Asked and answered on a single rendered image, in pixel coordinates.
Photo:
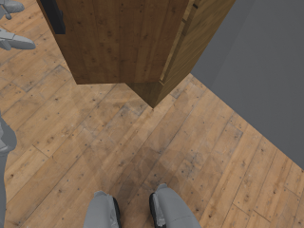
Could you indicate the cupboard door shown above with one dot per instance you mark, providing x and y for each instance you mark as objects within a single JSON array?
[{"x": 117, "y": 41}]

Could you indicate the right robot thigh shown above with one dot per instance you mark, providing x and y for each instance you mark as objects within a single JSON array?
[{"x": 174, "y": 210}]

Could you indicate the robot left upper arm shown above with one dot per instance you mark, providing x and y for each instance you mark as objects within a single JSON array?
[{"x": 8, "y": 142}]

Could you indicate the handle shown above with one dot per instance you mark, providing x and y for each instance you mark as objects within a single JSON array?
[{"x": 54, "y": 15}]

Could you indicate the left robot hand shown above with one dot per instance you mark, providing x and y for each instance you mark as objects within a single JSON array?
[{"x": 9, "y": 40}]

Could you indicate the robot left shin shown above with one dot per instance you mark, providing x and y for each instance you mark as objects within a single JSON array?
[{"x": 114, "y": 222}]

